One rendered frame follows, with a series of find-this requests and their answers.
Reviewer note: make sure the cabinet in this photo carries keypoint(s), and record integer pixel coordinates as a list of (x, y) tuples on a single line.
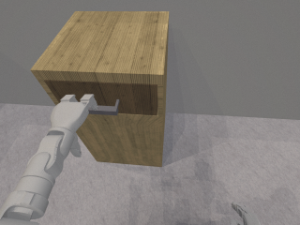
[(114, 47)]

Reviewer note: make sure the drawer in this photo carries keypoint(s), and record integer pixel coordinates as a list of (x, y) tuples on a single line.
[(135, 98)]

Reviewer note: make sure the right robot hand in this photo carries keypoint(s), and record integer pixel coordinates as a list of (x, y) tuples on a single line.
[(245, 213)]

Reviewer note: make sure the handle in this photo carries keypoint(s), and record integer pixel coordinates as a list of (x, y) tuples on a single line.
[(106, 110)]

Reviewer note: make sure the robot left forearm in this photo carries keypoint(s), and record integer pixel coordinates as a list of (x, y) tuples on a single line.
[(29, 199)]

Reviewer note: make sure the left robot hand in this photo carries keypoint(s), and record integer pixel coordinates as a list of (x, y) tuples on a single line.
[(70, 114)]

